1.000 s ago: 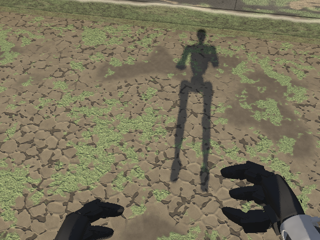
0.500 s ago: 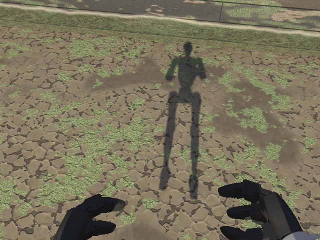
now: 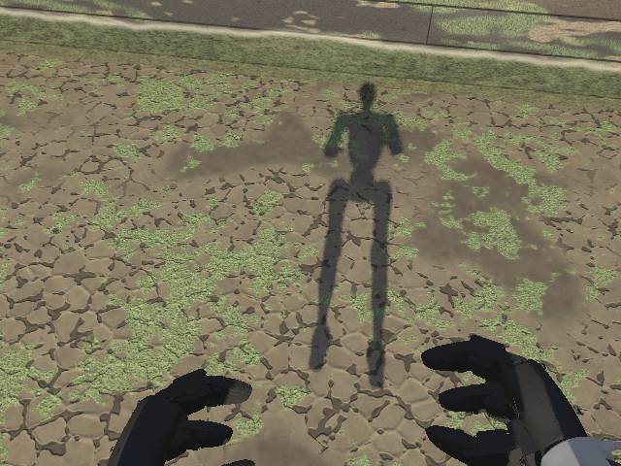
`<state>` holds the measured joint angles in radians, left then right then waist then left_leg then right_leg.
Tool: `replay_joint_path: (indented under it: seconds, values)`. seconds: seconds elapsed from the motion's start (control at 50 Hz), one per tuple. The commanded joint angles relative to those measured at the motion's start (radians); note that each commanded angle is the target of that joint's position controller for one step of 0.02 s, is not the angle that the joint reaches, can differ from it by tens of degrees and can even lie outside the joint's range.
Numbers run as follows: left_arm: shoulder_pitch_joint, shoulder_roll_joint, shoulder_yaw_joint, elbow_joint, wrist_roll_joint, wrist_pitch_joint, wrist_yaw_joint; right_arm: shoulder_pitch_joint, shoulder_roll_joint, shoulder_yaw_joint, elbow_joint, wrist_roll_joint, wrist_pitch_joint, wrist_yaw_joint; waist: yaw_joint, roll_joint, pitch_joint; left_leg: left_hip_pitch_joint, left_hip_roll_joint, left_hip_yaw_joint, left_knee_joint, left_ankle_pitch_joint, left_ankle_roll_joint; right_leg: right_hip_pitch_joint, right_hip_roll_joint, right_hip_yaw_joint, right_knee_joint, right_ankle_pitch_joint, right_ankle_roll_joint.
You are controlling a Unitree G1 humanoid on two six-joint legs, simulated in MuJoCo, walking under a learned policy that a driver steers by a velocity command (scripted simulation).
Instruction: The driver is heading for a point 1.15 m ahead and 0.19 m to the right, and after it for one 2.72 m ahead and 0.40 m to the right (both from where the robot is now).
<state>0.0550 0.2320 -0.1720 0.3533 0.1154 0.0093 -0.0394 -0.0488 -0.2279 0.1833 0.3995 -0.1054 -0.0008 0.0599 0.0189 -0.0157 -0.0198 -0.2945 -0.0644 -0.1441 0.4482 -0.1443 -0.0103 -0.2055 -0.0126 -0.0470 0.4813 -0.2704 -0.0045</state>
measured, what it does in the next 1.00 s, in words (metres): stands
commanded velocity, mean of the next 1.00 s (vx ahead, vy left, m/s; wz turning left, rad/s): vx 1.00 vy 0.00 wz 0.00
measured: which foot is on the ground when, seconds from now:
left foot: down 0.00-1.00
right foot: down 0.00-1.00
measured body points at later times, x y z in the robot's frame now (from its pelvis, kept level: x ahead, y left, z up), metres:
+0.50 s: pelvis +0.00 +0.00 +0.00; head -0.01 +0.01 +0.45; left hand +0.25 +0.17 -0.01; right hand +0.28 -0.16 +0.00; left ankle +0.06 +0.12 -0.74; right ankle -0.01 -0.11 -0.74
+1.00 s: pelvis +0.00 +0.00 +0.00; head -0.01 +0.01 +0.45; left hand +0.25 +0.17 -0.01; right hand +0.27 -0.16 +0.00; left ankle +0.06 +0.12 -0.74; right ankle -0.01 -0.12 -0.74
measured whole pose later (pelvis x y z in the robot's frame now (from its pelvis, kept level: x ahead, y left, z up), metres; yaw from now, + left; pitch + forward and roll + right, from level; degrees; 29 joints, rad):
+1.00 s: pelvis +0.00 +0.00 +0.00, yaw -1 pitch +0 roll +0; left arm 0.04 0.23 -0.18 0.36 0.11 0.01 -0.04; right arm -0.03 -0.22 0.19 0.40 -0.11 0.00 0.05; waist 0.02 -0.01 -0.02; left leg -0.29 -0.06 -0.14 0.44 -0.14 -0.01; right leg -0.21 0.00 -0.02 0.48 -0.26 0.00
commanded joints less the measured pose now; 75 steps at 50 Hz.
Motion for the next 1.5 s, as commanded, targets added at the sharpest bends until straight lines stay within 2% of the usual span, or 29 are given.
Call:
replay_joint_path:
  seconds: [0.02,0.06,0.12,0.16,0.18,0.24,0.26,0.3,0.36,0.4,0.46,0.52,0.58,0.62,0.66,0.7,0.74,0.76,0.8,0.86,0.88,0.94,1.0,1.02,1.08,1.1,1.16,1.28,1.5]
  values:
    - [-0.120,0.060,0.028,-0.114,0.011,-0.023,-0.001,-0.163,-0.081,-0.034,-0.122,0.004,-0.018,0.000,0.015,0.024,-0.116,-0.015,0.100,-0.099,-0.062,0.146,0.001,0.068,-0.102,0.140,-0.076,0.042,-0.010]
    - [-0.132,0.070,0.032,-0.109,-0.011,-0.019,0.004,-0.130,-0.069,-0.032,-0.104,-0.006,-0.022,-0.009,-0.014,0.017,-0.146,0.037,0.101,-0.086,-0.056,0.051,0.006,0.052,-0.109,0.147,-0.108,-0.021,-0.013]
    - [-0.141,0.060,0.029,-0.118,0.006,-0.021,0.001,-0.160,-0.077,-0.034,-0.119,0.011,-0.019,0.000,0.009,0.006,-0.071,-0.040,0.095,-0.103,-0.073,0.086,0.002,0.049,-0.097,0.135,-0.085,0.008,-0.011]
    - [-0.119,0.057,0.028,-0.111,0.013,-0.023,-0.002,-0.160,-0.080,-0.034,-0.122,0.005,-0.019,-0.001,0.019,0.026,-0.120,-0.018,0.102,-0.102,-0.065,0.155,0.003,0.075,-0.098,0.141,-0.071,0.038,-0.010]
    - [-0.122,0.066,0.031,-0.104,-0.003,-0.021,0.003,-0.126,-0.073,-0.033,-0.104,-0.007,-0.022,-0.009,-0.007,0.030,-0.177,0.044,0.107,-0.090,-0.057,0.096,0.008,0.074,-0.108,0.149,-0.094,0.001,-0.013]
    - [-0.148,0.066,0.031,-0.111,-0.010,-0.019,0.006,-0.125,-0.069,-0.032,-0.100,0.000,-0.022,-0.009,-0.017,0.004,-0.123,0.021,0.102,-0.090,-0.064,0.028,0.008,0.048,-0.106,0.145,-0.108,-0.022,-0.014]
    - [-0.143,0.059,0.028,-0.117,0.006,-0.022,0.001,-0.154,-0.077,-0.033,-0.118,0.011,-0.019,0.000,0.008,0.001,-0.077,-0.032,0.097,-0.102,-0.072,0.096,0.004,0.049,-0.096,0.137,-0.083,0.018,-0.011]
    - [-0.122,0.056,0.027,-0.111,0.013,-0.024,-0.002,-0.154,-0.080,-0.033,-0.121,0.004,-0.018,-0.001,0.017,0.021,-0.125,-0.009,0.104,-0.100,-0.064,0.164,0.004,0.073,-0.097,0.143,-0.070,0.051,-0.010]
    - [-0.137,0.068,0.030,-0.106,-0.010,-0.021,0.003,-0.118,-0.068,-0.031,-0.102,-0.006,-0.021,-0.010,-0.016,0.010,-0.163,0.058,0.105,-0.086,-0.054,0.070,0.009,0.050,-0.107,0.152,-0.104,-0.003,-0.014]
    - [-0.147,0.059,0.027,-0.117,0.006,-0.022,-0.001,-0.150,-0.074,-0.032,-0.118,0.008,-0.017,-0.002,0.003,-0.004,-0.087,-0.014,0.098,-0.097,-0.067,0.099,0.003,0.040,-0.097,0.143,-0.085,0.027,-0.012]
    - [-0.131,0.063,0.028,-0.106,-0.004,-0.020,0.002,-0.118,-0.073,-0.032,-0.102,-0.009,-0.020,-0.010,-0.013,0.025,-0.179,0.055,0.109,-0.086,-0.057,0.097,0.007,0.065,-0.106,0.156,-0.096,0.012,-0.015]
    - [-0.146,0.058,0.026,-0.115,0.005,-0.021,-0.001,-0.151,-0.073,-0.032,-0.119,0.008,-0.017,-0.002,0.005,0.002,-0.084,-0.016,0.100,-0.096,-0.069,0.099,0.003,0.040,-0.095,0.145,-0.086,0.023,-0.012]
    - [-0.124,0.057,0.025,-0.109,0.013,-0.023,-0.005,-0.150,-0.076,-0.032,-0.123,0.001,-0.016,-0.003,0.013,0.020,-0.136,0.010,0.106,-0.094,-0.060,0.167,0.003,0.063,-0.096,0.151,-0.073,0.059,-0.011]
    - [-0.140,0.066,0.029,-0.105,-0.010,-0.020,0.001,-0.118,-0.067,-0.031,-0.104,-0.007,-0.020,-0.011,-0.017,0.013,-0.159,0.060,0.107,-0.082,-0.056,0.061,0.008,0.043,-0.105,0.159,-0.108,-0.007,-0.015]
    - [-0.150,0.057,0.026,-0.115,0.006,-0.021,-0.002,-0.150,-0.072,-0.031,-0.121,0.008,-0.016,-0.003,0.003,0.000,-0.083,-0.013,0.101,-0.094,-0.069,0.091,0.002,0.035,-0.094,0.149,-0.089,0.021,-0.013]
    - [-0.131,0.055,0.025,-0.111,0.012,-0.022,-0.005,-0.152,-0.077,-0.032,-0.124,0.003,-0.015,-0.003,0.012,0.019,-0.122,-0.001,0.106,-0.095,-0.065,0.147,0.002,0.059,-0.095,0.153,-0.076,0.049,-0.012]
    - [-0.143,0.065,0.028,-0.106,-0.009,-0.019,0.001,-0.119,-0.067,-0.031,-0.104,-0.007,-0.019,-0.011,-0.016,0.015,-0.153,0.052,0.108,-0.082,-0.060,0.056,0.007,0.043,-0.103,0.161,-0.108,-0.012,-0.016]
    - [-0.145,0.058,0.026,-0.112,0.006,-0.021,-0.004,-0.150,-0.070,-0.031,-0.122,0.006,-0.017,-0.003,0.006,0.004,-0.096,-0.003,0.102,-0.093,-0.067,0.103,0.003,0.037,-0.093,0.151,-0.087,0.023,-0.013]
    - [-0.131,0.056,0.025,-0.108,0.012,-0.023,-0.006,-0.150,-0.075,-0.032,-0.125,0.003,-0.015,-0.003,0.012,0.016,-0.128,0.008,0.107,-0.093,-0.063,0.145,0.003,0.055,-0.095,0.155,-0.077,0.052,-0.012]
    - [-0.153,0.063,0.028,-0.107,-0.010,-0.018,0.002,-0.119,-0.065,-0.031,-0.104,-0.004,-0.019,-0.011,-0.020,0.007,-0.136,0.043,0.107,-0.082,-0.064,0.029,0.007,0.035,-0.101,0.162,-0.113,-0.021,-0.016]
    - [-0.151,0.056,0.025,-0.113,0.006,-0.021,-0.003,-0.150,-0.071,-0.031,-0.122,0.008,-0.016,-0.003,0.005,0.002,-0.083,-0.013,0.102,-0.093,-0.072,0.087,0.003,0.034,-0.091,0.152,-0.089,0.017,-0.014]
    - [-0.129,0.055,0.024,-0.107,0.013,-0.023,-0.007,-0.149,-0.074,-0.031,-0.126,0.001,-0.015,-0.004,0.013,0.021,-0.135,0.013,0.108,-0.092,-0.063,0.155,0.003,0.058,-0.093,0.158,-0.075,0.052,-0.012]
    - [-0.156,0.063,0.027,-0.106,-0.009,-0.018,0.001,-0.117,-0.064,-0.030,-0.104,-0.004,-0.018,-0.011,-0.021,0.004,-0.137,0.048,0.107,-0.081,-0.064,0.028,0.008,0.032,-0.101,0.165,-0.114,-0.019,-0.016]
    - [-0.154,0.055,0.025,-0.113,0.006,-0.020,-0.004,-0.149,-0.070,-0.031,-0.122,0.007,-0.015,-0.003,0.003,0.000,-0.083,-0.009,0.103,-0.092,-0.072,0.084,0.003,0.031,-0.091,0.155,-0.090,0.018,-0.014]
    - [-0.131,0.055,0.024,-0.106,0.013,-0.022,-0.007,-0.148,-0.073,-0.031,-0.126,0.000,-0.015,-0.004,0.012,0.020,-0.136,0.015,0.109,-0.091,-0.064,0.152,0.003,0.056,-0.092,0.160,-0.076,0.053,-0.012]
    - [-0.123,0.056,0.025,-0.091,-0.003,-0.018,-0.002,-0.099,-0.065,-0.031,-0.096,-0.010,-0.015,-0.013,-0.014,0.034,-0.199,0.086,0.124,-0.094,-0.071,0.140,0.012,0.062,-0.101,0.169,-0.096,0.033,-0.015]
    - [-0.037,0.060,0.030,-0.044,-0.002,-0.019,-0.010,-0.073,-0.074,-0.038,-0.072,0.015,-0.001,-0.007,0.014,0.042,-0.160,0.082,0.141,-0.130,-0.080,0.285,0.034,0.074,-0.102,0.166,-0.087,0.135,-0.016]
    - [0.052,0.085,0.063,0.041,-0.041,-0.003,-0.020,0.031,-0.073,-0.067,0.005,0.043,0.028,-0.005,-0.003,0.012,-0.061,0.076,0.123,-0.121,-0.151,0.053,0.055,0.034,-0.097,0.179,-0.198,-0.036,-0.064]
    - [0.232,0.083,0.111,0.198,-0.068,0.037,-0.012,0.180,-0.051,-0.105,0.136,0.062,0.060,-0.030,0.002,0.029,0.000,0.080,0.102,-0.096,-0.221,0.060,0.066,0.125,-0.064,0.159,-0.293,0.028,-0.087]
